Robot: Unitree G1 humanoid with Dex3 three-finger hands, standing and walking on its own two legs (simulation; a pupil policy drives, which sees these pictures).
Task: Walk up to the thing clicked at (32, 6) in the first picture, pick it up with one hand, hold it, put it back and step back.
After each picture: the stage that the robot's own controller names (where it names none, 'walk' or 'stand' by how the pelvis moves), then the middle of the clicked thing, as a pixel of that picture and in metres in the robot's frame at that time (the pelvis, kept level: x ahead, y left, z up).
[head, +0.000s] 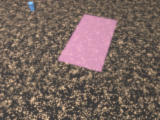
stand; (31, 6) +2.13 +0.74 -0.72
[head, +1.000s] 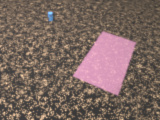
walk; (50, 16) +2.05 +0.39 -0.69
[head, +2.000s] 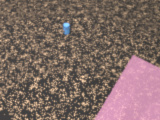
walk; (66, 28) +1.42 +0.17 -0.70
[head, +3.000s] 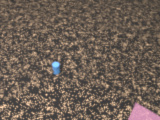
walk; (56, 68) +0.94 +0.20 -0.71
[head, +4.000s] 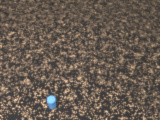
walk; (51, 102) +0.58 +0.20 -0.71
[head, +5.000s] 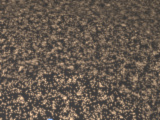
walk; out of the picture +0.36 +0.17 -0.72
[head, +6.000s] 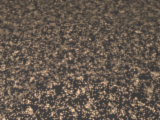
stand; out of the picture +0.30 +0.23 -0.71
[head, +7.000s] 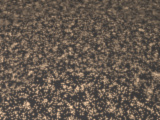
stand; out of the picture +0.29 +0.21 -0.70
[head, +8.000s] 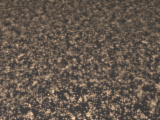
stand; out of the picture +0.28 +0.22 -0.72
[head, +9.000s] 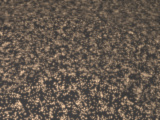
stand; out of the picture +0.31 +0.22 -0.71
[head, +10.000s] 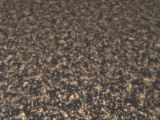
stand; out of the picture +0.30 +0.25 -0.72
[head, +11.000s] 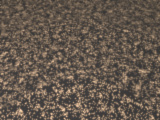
stand; out of the picture +0.31 +0.26 -0.72
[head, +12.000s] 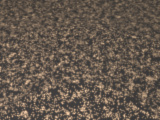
stand; out of the picture +0.30 +0.24 -0.73
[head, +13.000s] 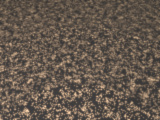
stand; out of the picture +0.32 +0.24 -0.73
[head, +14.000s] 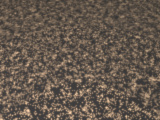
go down; out of the picture +0.31 +0.24 -0.73
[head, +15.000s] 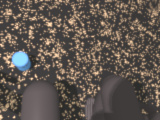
go down; (22, 61) +0.43 +0.22 -0.36
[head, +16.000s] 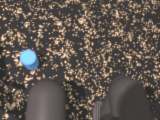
go down; (30, 60) +0.43 +0.22 -0.32
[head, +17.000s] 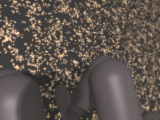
close in; out of the picture +0.43 +0.26 -0.23
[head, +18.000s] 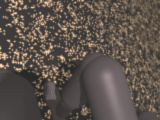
close; out of the picture +0.42 +0.28 -0.23
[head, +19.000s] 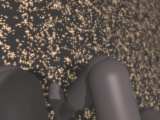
lift; out of the picture +0.39 +0.26 -0.23
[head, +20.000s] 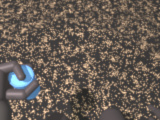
lift; (26, 83) +0.33 +0.19 -0.02
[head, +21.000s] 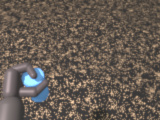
hold; (36, 85) +0.33 +0.17 +0.01
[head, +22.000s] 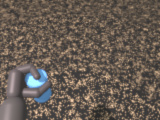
hold; (39, 86) +0.33 +0.16 -0.01
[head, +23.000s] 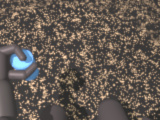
crouch; (26, 66) +0.39 +0.19 -0.08
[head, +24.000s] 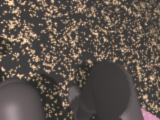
lower; out of the picture +0.46 +0.25 -0.18
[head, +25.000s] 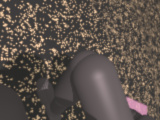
lower; out of the picture +0.45 +0.28 -0.24
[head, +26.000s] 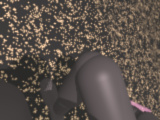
lower; out of the picture +0.45 +0.28 -0.23
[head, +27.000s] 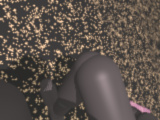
lower; out of the picture +0.45 +0.28 -0.24
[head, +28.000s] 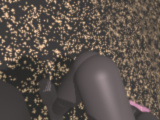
lower; out of the picture +0.45 +0.28 -0.24
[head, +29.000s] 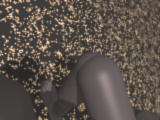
open; out of the picture +0.44 +0.27 -0.24
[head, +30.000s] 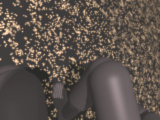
stand; out of the picture +0.44 +0.26 -0.24
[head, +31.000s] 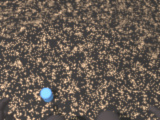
stand; (47, 95) +0.41 +0.20 -0.56
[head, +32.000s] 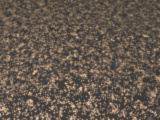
stand; out of the picture +0.38 +0.19 -0.67
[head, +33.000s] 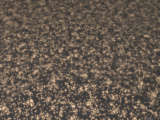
stand; out of the picture +0.37 +0.19 -0.67
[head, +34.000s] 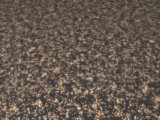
stand; out of the picture +0.39 +0.19 -0.72
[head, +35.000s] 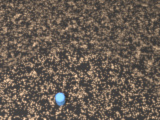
walk; (60, 99) +0.45 +0.13 -0.70
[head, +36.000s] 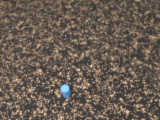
walk; (65, 91) +0.57 +0.18 -0.71
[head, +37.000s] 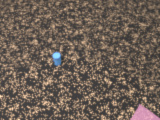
walk; (57, 59) +0.85 +0.22 -0.69
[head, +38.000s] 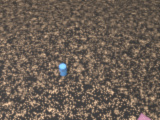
stand; (63, 69) +0.94 +0.19 -0.71
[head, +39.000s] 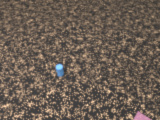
stand; (59, 70) +0.94 +0.23 -0.72
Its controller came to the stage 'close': yes
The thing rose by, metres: 0.71
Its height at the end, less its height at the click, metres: +0.00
